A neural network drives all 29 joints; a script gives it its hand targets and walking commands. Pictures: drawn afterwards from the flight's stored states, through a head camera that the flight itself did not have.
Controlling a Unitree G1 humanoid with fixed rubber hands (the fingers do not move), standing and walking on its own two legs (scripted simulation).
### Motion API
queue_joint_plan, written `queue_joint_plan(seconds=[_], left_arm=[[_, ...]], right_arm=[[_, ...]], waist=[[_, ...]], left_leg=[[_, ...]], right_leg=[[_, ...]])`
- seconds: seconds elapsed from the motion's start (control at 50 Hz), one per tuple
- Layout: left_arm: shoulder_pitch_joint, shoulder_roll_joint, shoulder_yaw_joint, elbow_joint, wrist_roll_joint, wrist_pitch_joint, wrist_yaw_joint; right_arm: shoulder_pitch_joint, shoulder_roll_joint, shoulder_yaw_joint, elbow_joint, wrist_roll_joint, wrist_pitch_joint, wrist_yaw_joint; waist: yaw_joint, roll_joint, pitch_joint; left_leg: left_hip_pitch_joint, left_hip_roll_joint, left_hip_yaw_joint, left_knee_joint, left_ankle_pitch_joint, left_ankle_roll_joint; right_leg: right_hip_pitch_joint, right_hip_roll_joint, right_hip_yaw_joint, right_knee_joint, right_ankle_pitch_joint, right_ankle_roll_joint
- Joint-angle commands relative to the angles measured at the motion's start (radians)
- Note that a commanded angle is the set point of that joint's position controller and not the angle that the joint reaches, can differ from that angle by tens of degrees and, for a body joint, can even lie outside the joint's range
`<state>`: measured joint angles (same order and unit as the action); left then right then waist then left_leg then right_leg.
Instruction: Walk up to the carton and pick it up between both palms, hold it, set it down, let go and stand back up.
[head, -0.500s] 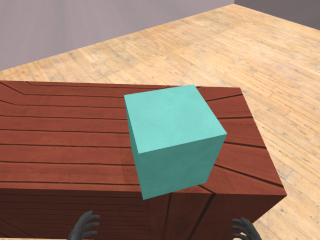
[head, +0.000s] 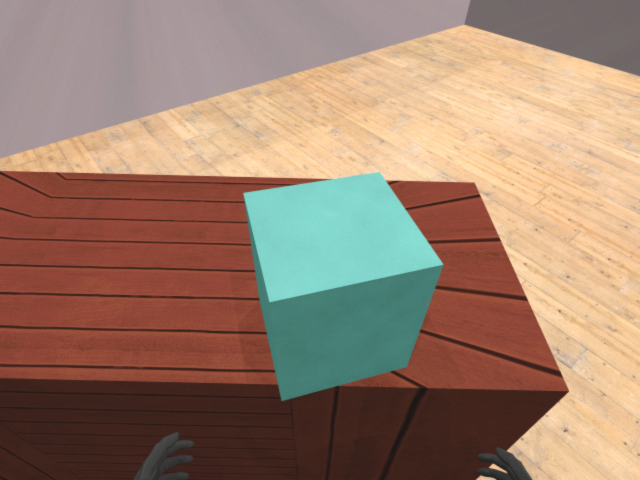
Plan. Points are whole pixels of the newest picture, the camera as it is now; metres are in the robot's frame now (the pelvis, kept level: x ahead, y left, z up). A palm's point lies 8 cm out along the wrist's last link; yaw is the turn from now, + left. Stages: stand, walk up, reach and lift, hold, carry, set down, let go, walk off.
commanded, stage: stand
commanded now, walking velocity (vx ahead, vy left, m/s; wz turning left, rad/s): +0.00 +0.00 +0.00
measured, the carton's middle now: (330, 286) +0.41 +0.01 +0.01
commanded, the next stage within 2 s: none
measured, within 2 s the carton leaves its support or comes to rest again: neither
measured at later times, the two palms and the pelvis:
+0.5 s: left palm out of the picture +0.05 +0.26 -0.12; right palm out of the picture +0.02 -0.24 -0.10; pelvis -0.03 +0.02 +0.00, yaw +0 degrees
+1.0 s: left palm out of the picture +0.02 +0.27 -0.13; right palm out of the picture +0.02 -0.23 -0.11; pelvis -0.02 +0.03 +0.00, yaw -1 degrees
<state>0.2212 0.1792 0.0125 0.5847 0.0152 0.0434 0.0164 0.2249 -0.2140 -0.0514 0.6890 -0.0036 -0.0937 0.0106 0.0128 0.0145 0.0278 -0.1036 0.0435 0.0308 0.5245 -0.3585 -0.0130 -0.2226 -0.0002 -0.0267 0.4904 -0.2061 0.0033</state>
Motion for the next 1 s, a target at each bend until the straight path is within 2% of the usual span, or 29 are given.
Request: queue_joint_plan(seconds=[0.0, 0.12, 0.24, 0.26, 0.34, 0.4, 0.44, 0.52, 0.54, 0.62, 0.72, 0.86, 0.9, 0.92, 0.96, 0.98], left_arm=[[-0.015, 0.157, 0.055, -0.030, 0.013, -0.076, -0.007], [0.012, 0.170, 0.054, 0.035, 0.012, -0.088, -0.022], [0.043, 0.183, 0.048, 0.082, 0.009, -0.086, -0.020], [0.048, 0.193, 0.044, 0.092, 0.015, -0.089, -0.018], [0.068, 0.189, 0.037, 0.118, 0.012, -0.086, -0.015], [0.080, 0.186, 0.030, 0.137, 0.012, -0.082, -0.015], [0.084, 0.191, 0.029, 0.144, 0.009, -0.082, -0.014], [0.108, 0.191, 0.027, 0.168, 0.012, -0.077, -0.013], [0.111, 0.189, 0.026, 0.169, 0.010, -0.077, -0.012], [0.118, 0.191, 0.023, 0.177, 0.011, -0.077, -0.010], [0.129, 0.188, 0.017, 0.193, 0.010, -0.078, -0.006], [0.134, 0.187, 0.012, 0.216, 0.012, -0.072, 0.000], [0.144, 0.191, 0.010, 0.221, 0.006, -0.069, -0.001], [0.144, 0.188, 0.009, 0.226, 0.005, -0.068, -0.001], [0.137, 0.193, 0.007, 0.227, 0.004, -0.069, 0.001], [0.139, 0.189, 0.007, 0.229, 0.003, -0.069, 0.001]], right_arm=[[0.075, -0.141, -0.030, -0.087, 0.002, 0.024, -0.008], [0.108, -0.155, -0.027, -0.098, -0.005, 0.033, -0.007], [0.166, -0.169, -0.023, -0.095, -0.003, 0.038, -0.009], [0.179, -0.178, -0.019, -0.088, -0.007, 0.038, -0.011], [0.207, -0.185, -0.016, -0.083, -0.005, 0.041, -0.014], [0.206, -0.194, -0.015, -0.082, -0.005, 0.045, -0.016], [0.216, -0.191, -0.009, -0.076, -0.004, 0.048, -0.018], [0.225, -0.195, -0.014, -0.077, -0.003, 0.054, -0.017], [0.230, -0.194, -0.012, -0.076, -0.001, 0.056, -0.016], [0.228, -0.191, -0.010, -0.066, -0.003, 0.056, -0.018], [0.232, -0.194, -0.011, -0.059, -0.005, 0.061, -0.020], [0.242, -0.192, -0.004, -0.043, 0.000, 0.063, -0.023], [0.242, -0.191, -0.003, -0.037, -0.001, 0.067, -0.025], [0.239, -0.190, -0.003, -0.036, -0.002, 0.067, -0.025], [0.245, -0.182, -0.003, -0.028, 0.001, 0.067, -0.024], [0.244, -0.179, -0.001, -0.027, 0.000, 0.067, -0.025]], waist=[[-0.023, -0.042, -0.051], [-0.017, -0.004, 0.000], [-0.013, -0.004, 0.033], [-0.011, -0.017, 0.036], [-0.007, -0.025, 0.053], [0.000, 0.005, 0.074], [-0.002, -0.005, 0.089], [-0.004, 0.027, 0.126], [-0.004, 0.011, 0.129], [-0.001, -0.010, 0.119], [-0.006, 0.010, 0.100], [-0.009, -0.007, 0.096], [-0.007, -0.029, 0.108], [-0.006, -0.017, 0.106], [-0.010, -0.025, 0.087], [-0.007, -0.004, 0.086]], left_leg=[[-0.114, 0.048, -0.064, -0.084, 0.161, 0.027], [-0.171, 0.049, -0.074, -0.112, 0.115, 0.033], [-0.212, 0.048, -0.086, -0.137, 0.049, 0.038], [-0.209, 0.054, -0.093, -0.138, 0.036, 0.054], [-0.244, 0.055, -0.101, -0.169, -0.013, 0.060], [-0.276, 0.061, -0.113, -0.195, -0.065, 0.058], [-0.285, 0.062, -0.117, -0.208, -0.083, 0.060], [-0.312, 0.062, -0.124, -0.230, -0.142, 0.059], [-0.324, 0.067, -0.130, -0.236, -0.151, 0.063], [-0.307, 0.058, -0.124, -0.225, -0.120, 0.058], [-0.268, 0.060, -0.120, -0.217, -0.092, 0.058], [-0.231, 0.064, -0.118, -0.194, 0.044, 0.053], [-0.233, 0.057, -0.109, -0.199, -0.001, 0.055], [-0.237, 0.057, -0.108, -0.202, -0.014, 0.054], [-0.221, 0.053, -0.103, -0.195, 0.019, 0.053], [-0.214, 0.052, -0.099, -0.191, 0.031, 0.052]], right_leg=[[0.053, -0.106, 0.114, -0.076, 0.236, -0.035], [0.051, -0.098, 0.107, -0.070, 0.189, -0.030], [0.047, -0.092, 0.104, -0.072, 0.105, -0.021], [0.044, -0.092, 0.112, -0.072, 0.077, -0.024], [0.052, -0.085, 0.104, -0.065, 0.030, -0.023], [0.055, -0.082, 0.100, -0.056, 0.007, -0.014], [0.035, -0.079, 0.100, -0.051, -0.001, -0.010], [0.025, -0.074, 0.099, -0.052, -0.038, 0.004], [0.031, -0.073, 0.097, -0.048, -0.042, 0.003], [0.023, -0.072, 0.100, -0.044, -0.026, 0.004], [-0.007, -0.075, 0.109, -0.049, -0.025, 0.008], [-0.001, -0.078, 0.102, -0.045, 0.045, 0.009], [-0.015, -0.083, 0.112, -0.058, 0.017, 0.006], [-0.013, -0.080, 0.110, -0.056, 0.008, 0.006], [-0.002, -0.088, 0.109, -0.051, 0.030, 0.001], [-0.008, -0.088, 0.108, -0.051, 0.034, 0.002]])
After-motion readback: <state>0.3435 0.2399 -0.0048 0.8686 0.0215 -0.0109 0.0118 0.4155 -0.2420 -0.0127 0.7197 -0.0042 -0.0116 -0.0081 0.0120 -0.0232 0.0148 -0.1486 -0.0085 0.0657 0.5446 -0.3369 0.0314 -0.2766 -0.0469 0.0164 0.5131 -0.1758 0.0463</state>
